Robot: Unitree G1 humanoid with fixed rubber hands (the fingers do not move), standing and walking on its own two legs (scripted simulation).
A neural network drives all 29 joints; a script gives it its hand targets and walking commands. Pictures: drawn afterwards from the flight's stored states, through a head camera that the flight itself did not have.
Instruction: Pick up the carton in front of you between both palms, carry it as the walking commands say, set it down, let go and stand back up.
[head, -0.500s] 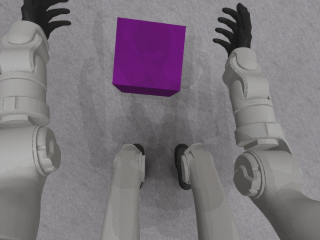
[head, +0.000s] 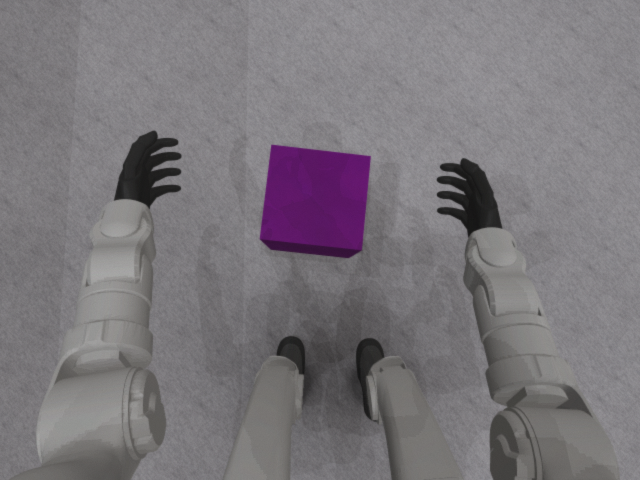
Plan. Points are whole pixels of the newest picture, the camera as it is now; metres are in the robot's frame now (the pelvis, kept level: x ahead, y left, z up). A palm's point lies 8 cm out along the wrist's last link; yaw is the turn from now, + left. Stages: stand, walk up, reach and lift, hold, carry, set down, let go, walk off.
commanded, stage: let go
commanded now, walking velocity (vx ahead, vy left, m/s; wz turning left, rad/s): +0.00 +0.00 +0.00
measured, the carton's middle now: (314, 208) +0.51 +0.02 -0.56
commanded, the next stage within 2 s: stand in 1.06 s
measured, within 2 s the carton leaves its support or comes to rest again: neither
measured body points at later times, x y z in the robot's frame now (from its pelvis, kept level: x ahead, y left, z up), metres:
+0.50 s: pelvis +0.06 -0.03 +0.08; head +0.16 -0.02 +0.52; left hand +0.29 +0.21 -0.01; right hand +0.26 -0.26 +0.00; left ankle +0.05 +0.09 -0.65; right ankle +0.04 -0.13 -0.65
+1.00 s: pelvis +0.06 -0.03 +0.09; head +0.07 -0.03 +0.54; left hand +0.23 +0.21 +0.01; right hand +0.24 -0.26 +0.01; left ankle +0.05 +0.09 -0.65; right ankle +0.04 -0.13 -0.65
